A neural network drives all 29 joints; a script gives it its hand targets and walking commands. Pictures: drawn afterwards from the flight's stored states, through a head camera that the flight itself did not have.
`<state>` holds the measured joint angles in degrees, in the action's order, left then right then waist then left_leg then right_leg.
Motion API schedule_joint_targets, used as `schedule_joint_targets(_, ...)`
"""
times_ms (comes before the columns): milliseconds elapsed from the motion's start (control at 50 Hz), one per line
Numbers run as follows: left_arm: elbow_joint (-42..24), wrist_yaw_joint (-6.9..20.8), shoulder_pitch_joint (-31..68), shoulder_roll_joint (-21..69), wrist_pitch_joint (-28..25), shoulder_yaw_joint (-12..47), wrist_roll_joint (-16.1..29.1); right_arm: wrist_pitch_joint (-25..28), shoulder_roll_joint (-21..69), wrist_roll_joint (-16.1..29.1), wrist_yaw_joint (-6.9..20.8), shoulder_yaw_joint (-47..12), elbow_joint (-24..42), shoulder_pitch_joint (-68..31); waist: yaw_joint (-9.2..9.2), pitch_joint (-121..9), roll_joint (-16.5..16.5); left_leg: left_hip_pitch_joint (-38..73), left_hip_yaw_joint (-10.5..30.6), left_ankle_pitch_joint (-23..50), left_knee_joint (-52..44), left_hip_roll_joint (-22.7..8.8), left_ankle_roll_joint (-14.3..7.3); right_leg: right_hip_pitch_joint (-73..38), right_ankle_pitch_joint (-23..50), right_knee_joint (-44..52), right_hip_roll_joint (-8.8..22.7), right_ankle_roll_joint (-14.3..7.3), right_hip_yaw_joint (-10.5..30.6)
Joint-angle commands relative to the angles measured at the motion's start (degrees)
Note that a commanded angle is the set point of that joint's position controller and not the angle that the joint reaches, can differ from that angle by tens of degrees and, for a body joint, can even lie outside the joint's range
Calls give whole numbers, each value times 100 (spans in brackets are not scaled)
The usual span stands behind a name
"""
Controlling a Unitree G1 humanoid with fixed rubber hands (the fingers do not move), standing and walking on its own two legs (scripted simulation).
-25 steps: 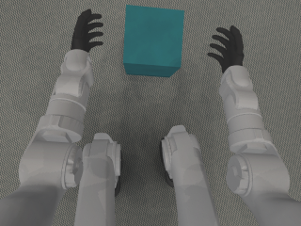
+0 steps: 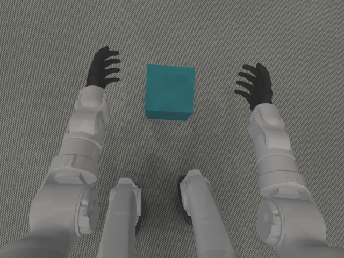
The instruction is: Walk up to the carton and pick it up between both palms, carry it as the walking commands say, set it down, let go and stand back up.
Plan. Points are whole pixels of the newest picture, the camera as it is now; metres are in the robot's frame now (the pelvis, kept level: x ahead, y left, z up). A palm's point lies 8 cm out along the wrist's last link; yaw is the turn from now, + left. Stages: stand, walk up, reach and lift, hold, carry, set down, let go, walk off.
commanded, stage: set down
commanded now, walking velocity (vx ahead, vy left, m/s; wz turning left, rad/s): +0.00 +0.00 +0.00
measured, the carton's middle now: (168, 95) +0.55 -0.07 -0.48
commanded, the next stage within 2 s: let go in 0.32 s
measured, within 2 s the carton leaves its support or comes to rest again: neither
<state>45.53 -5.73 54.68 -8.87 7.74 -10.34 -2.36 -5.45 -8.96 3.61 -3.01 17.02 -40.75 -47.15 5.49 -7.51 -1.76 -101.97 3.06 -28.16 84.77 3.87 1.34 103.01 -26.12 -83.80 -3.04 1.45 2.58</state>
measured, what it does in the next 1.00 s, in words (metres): rises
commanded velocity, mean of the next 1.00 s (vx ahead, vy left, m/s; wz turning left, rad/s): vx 0.00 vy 0.00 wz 0.00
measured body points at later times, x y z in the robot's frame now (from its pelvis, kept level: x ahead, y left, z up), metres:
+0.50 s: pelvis +0.03 +0.00 +0.11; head +0.29 +0.00 +0.47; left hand +0.49 +0.13 -0.02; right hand +0.43 -0.23 -0.01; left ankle +0.07 +0.12 -0.54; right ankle +0.08 -0.12 -0.54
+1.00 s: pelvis +0.09 +0.00 +0.19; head +0.21 +0.00 +0.63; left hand +0.33 +0.21 +0.09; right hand +0.29 -0.24 +0.10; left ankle +0.07 +0.12 -0.54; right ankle +0.08 -0.12 -0.54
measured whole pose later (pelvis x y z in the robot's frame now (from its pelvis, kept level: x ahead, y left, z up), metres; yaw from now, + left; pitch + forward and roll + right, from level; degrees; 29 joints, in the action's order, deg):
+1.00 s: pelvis +0.09 +0.00 +0.19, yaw +0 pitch +15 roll +0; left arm 28.8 -0.7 -1.7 -9.3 -0.2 -4.8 -3.3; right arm 1.0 -10.1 0.1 4.0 4.4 -26.8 5.7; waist 2.8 -0.5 1.1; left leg -29.1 4.3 -16.2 30.9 1.7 0.5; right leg 30.3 -14.9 -30.9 -1.9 0.0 3.4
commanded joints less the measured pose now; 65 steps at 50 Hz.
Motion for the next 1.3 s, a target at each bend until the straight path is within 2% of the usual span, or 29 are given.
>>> schedule_joint_targets(0, -589, 31, 1011, -267, -148, -38, -87, 151, -455, -81, 20, 55, 590, -749, 159, -5093, -139, 3143, -536, 1524, -1148, 280, 57, -3372, 2130, 1167, -194, 297, -701)
schedule_joint_targets(180, -655, 125, 805, -138, -256, -140, -296, 286, -323, -367, 94, 162, 597, -544, 152, -4727, -171, 4129, -448, 1966, -2187, 191, 88, -4093, 2417, 2237, -141, 299, -630)
schedule_joint_targets(400, -262, 74, 233, 39, -428, -357, -680, 501, -161, -797, 307, 329, 212, -87, 100, -4395, -177, 4984, -303, 2627, -3029, 109, 130, -4613, 2745, 3003, -127, 211, -556)
schedule_joint_targets(460, -484, -14, -247, 131, -471, -343, -745, 543, -229, -829, 396, 236, 391, 314, 65, -4758, -189, 5482, -251, 3103, -3161, 94, 134, -4994, 3062, 3127, -131, 163, -517)
schedule_joint_targets(560, -1267, -155, -1445, 252, -514, -170, -740, 534, -390, -856, 589, -95, 1050, 1361, 35, -5253, -69, 6185, -204, 3702, -3382, 91, 128, -6145, 3722, 3290, -97, 83, -414)
schedule_joint_targets(640, -1803, -117, -2489, 209, -549, 13, -584, 491, -480, -731, 701, -448, 1481, 2296, 9, -4494, 137, 6159, -238, 3228, -3843, 109, 85, -7189, 3836, 3612, -9, 12, -246)
schedule_joint_targets(740, -1942, 118, -3518, -10, -703, 132, -357, 553, -482, -494, 737, -794, 1505, 3345, -45, -2964, 235, 6314, -237, 2503, -4608, 83, -4, -7841, 3573, 4274, 124, 20, -25)
schedule_joint_targets(820, -1952, 304, -4433, -155, -803, 255, -259, 653, -430, -406, 742, -976, 1527, 4205, -168, -2120, 175, 6976, -197, 2544, -5075, 0, -5, -8207, 3521, 4759, 177, 65, 16)
schedule_joint_targets(920, -2122, 486, -5514, -355, -895, 456, -115, 760, -544, -335, 699, -1130, 1858, 5180, -315, -1441, 189, 7955, -139, 2918, -5541, -84, 22, -8942, 3737, 5290, 155, 89, -28)
schedule_joint_targets(1100, -2471, 760, -6423, -565, -742, 716, 133, 549, -815, -345, 697, -1315, 2127, 5959, -457, -147, 126, 9131, -190, 2904, -6191, -190, 43, -9645, 3122, 6015, 93, 80, -168)
schedule_joint_targets(1280, -2640, 898, -6534, -661, -223, 721, 169, -18, -875, -420, 710, -1390, 2079, 5904, -580, 945, 72, 9238, -276, 2249, -6400, -256, 30, -9832, 2104, 6185, -25, 6, -283)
